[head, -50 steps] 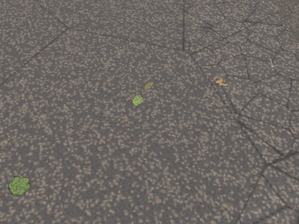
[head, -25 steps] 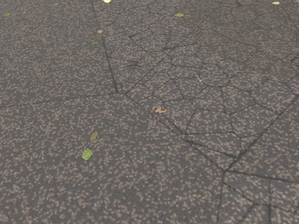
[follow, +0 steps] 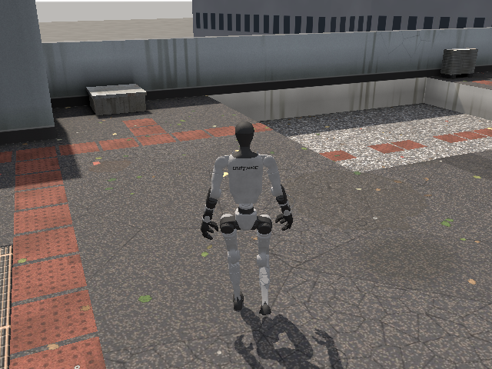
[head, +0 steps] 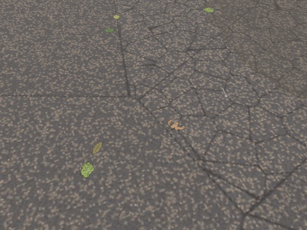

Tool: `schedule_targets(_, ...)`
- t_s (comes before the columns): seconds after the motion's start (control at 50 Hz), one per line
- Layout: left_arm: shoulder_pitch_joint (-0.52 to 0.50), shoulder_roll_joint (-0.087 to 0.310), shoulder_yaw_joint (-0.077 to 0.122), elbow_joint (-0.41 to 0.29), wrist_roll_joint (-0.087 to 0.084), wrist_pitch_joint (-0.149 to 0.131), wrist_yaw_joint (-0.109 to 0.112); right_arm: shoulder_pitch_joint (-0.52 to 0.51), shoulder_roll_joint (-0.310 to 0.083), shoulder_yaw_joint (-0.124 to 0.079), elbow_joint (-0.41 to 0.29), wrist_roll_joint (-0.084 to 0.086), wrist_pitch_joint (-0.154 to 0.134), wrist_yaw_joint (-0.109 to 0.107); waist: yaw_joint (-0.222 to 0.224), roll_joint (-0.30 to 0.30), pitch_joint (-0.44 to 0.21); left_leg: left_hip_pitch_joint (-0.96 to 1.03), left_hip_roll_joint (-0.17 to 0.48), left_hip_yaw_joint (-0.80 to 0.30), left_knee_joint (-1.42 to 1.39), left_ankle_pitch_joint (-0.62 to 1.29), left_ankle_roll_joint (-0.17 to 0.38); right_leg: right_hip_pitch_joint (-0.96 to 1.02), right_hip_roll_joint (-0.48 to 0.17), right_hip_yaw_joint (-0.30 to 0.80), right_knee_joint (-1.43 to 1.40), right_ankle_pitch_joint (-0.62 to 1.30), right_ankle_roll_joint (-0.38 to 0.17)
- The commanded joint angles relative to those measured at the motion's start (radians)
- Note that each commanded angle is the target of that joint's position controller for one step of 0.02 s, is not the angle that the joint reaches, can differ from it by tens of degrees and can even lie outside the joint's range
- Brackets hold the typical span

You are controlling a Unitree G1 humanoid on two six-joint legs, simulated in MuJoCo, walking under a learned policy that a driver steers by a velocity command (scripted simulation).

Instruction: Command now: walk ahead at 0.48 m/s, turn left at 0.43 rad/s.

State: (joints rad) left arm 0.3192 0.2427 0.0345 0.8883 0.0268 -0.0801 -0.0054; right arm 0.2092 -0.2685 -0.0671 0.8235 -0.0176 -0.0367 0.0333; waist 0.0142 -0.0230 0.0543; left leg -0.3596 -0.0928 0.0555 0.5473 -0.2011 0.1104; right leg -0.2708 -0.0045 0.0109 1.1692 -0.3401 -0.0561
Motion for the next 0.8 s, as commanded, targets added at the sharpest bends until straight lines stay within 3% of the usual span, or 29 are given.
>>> schedule_targets(0.02,-0.024,0.112,0.019,-0.098,0.016,-0.012,-0.006,0.079,-0.114,-0.027,-0.016,0.013,-0.011,-0.014,0.0,0.033,-0.035,0.241,0.264,-0.412,-0.326,0.149,0.145,-0.308,-0.09,0.052,0.022,0.081,0.015)
schedule_targets(0.08,-0.034,0.091,0.013,-0.113,0.027,0.028,-0.015,0.119,-0.126,-0.028,-0.004,0.024,-0.03,-0.019,0.012,0.058,-0.046,0.197,0.222,-0.337,-0.347,0.279,0.159,-0.304,-0.091,0.019,-0.053,0.088,0.066)
schedule_targets(0.12,-0.118,0.088,0.011,-0.146,0.027,0.037,-0.017,0.151,-0.14,-0.032,0.001,0.024,-0.032,-0.023,-0.005,0.058,-0.015,0.188,0.205,-0.326,-0.371,0.277,0.156,-0.362,-0.095,-0.001,-0.14,0.147,0.094)
schedule_targets(0.22,-0.32,0.076,-0.001,-0.216,0.017,0.032,-0.025,0.24,-0.138,-0.035,0.015,0.022,-0.023,-0.028,-0.077,0.082,-0.004,0.263,0.172,-0.328,-0.336,0.36,0.111,-0.405,-0.059,-0.016,-0.405,0.329,0.113)
schedule_targets(0.3,-0.414,0.083,-0.01,-0.259,0.006,0.021,-0.027,0.277,-0.147,-0.036,0.016,0.01,-0.019,-0.04,-0.105,0.089,-0.01,0.347,0.199,-0.369,-0.281,0.465,0.099,-0.371,-0.023,-0.017,-0.544,0.355,0.09)
schedule_targets(0.36,-0.316,0.116,0.0,-0.234,0.005,0.01,-0.02,0.23,-0.159,-0.035,0.008,0.005,-0.027,-0.051,-0.049,0.101,-0.03,0.355,0.228,-0.379,-0.225,0.579,0.054,-0.175,0.001,-0.007,-0.641,0.306,0.037)
schedule_targets(0.38,-0.226,0.141,0.011,-0.204,0.005,0.006,-0.012,0.216,-0.17,-0.036,0.008,0.002,-0.031,-0.05,-0.011,0.101,-0.068,0.363,0.218,-0.367,-0.134,0.71,0.038,-0.065,0.028,-0.016,-0.653,0.25,0.016)
schedule_targets(0.4,-0.09,0.161,0.022,-0.163,0.006,-0.004,-0.001,0.208,-0.173,-0.036,0.013,0.002,-0.033,-0.044,0.056,0.067,-0.138,0.348,0.172,-0.323,0.041,0.742,0.019,0.096,0.034,-0.028,-0.712,0.253,-0.01)
schedule_targets(0.42,0.048,0.21,0.035,-0.149,0.023,-0.013,0.016,0.221,-0.129,-0.022,-0.002,0.006,-0.038,-0.036,0.108,0.007,-0.249,0.228,0.124,-0.286,0.282,0.524,0.004,0.308,-0.119,0.124,-0.72,0.132,-0.052)
schedule_targets(0.44,0.108,0.311,0.06,-0.143,0.043,-0.008,0.021,0.363,-0.027,-0.003,-0.014,0.038,-0.037,-0.032,0.047,-0.218,-0.367,-0.068,-0.033,-0.18,0.614,-0.122,-0.038,0.566,-0.394,0.583,-0.767,0.072,-0.18)
schedule_targets(0.46,0.078,0.269,0.061,-0.127,0.009,0.008,0.009,0.383,-0.1,-0.01,0.009,0.011,-0.031,-0.038,0.03,-0.197,-0.356,-0.194,-0.028,-0.181,0.73,-0.308,-0.03,0.517,-0.421,0.814,-0.876,-0.026,-0.225)
schedule_targets(0.48,-0.022,0.183,0.044,-0.147,-0.002,0.01,0.004,0.288,-0.119,-0.013,0.006,-0.003,-0.025,-0.037,0.009,-0.061,-0.182,-0.231,0.029,-0.192,0.751,-0.212,-0.031,0.364,-0.375,0.656,-0.895,-0.07,-0.207)
schedule_targets(0.5,-0.07,0.125,0.03,-0.147,-0.002,0.006,-0.001,0.199,-0.11,-0.007,-0.01,-0.009,-0.027,-0.028,0.013,0.012,-0.103,-0.22,0.059,-0.187,0.701,-0.148,-0.033,0.252,-0.318,0.508,-0.911,0.016,-0.18)
schedule_targets(0.52,-0.078,0.108,0.023,-0.134,0.004,0.002,0.0,0.166,-0.099,-0.005,-0.021,-0.009,-0.023,-0.021,-0.003,-0.009,-0.065,-0.203,0.084,-0.179,0.651,-0.128,-0.035,0.191,-0.268,0.401,-0.929,0.12,-0.15)
schedule_targets(0.56,-0.05,0.104,0.019,-0.098,-0.004,-0.012,0.0,0.172,-0.082,0.0,-0.018,-0.023,-0.005,-0.008,-0.029,-0.064,-0.056,-0.153,0.101,-0.163,0.588,-0.115,-0.048,0.135,-0.212,0.28,-0.951,0.278,-0.127)
schedule_targets(0.62,0.002,0.12,0.024,-0.061,-0.017,-0.033,-0.008,0.138,-0.067,0.008,-0.025,-0.029,0.008,-0.001,-0.037,-0.061,-0.056,-0.196,0.116,-0.13,0.534,-0.079,-0.066,0.148,-0.205,0.215,-0.987,0.375,-0.148)
schedule_targets(0.7,0.058,0.114,0.023,-0.022,-0.021,-0.026,-0.008,-0.049,-0.049,0.025,-0.081,-0.026,0.007,0.008,-0.003,-0.048,-0.001,-0.292,0.169,-0.064,0.353,0.06,-0.099,0.166,-0.175,0.137,-1.05,0.387,-0.148)
schedule_targets(0.8,0.141,0.133,0.026,0.027,-0.019,-0.02,-0.007,-0.209,-0.025,0.048,-0.123,-0.013,-0.005,0.009,0.044,-0.052,0.01,-0.221,0.148,0.0,0.109,0.166,-0.096,0.215,-0.164,0.071,-1.023,0.505,-0.126)
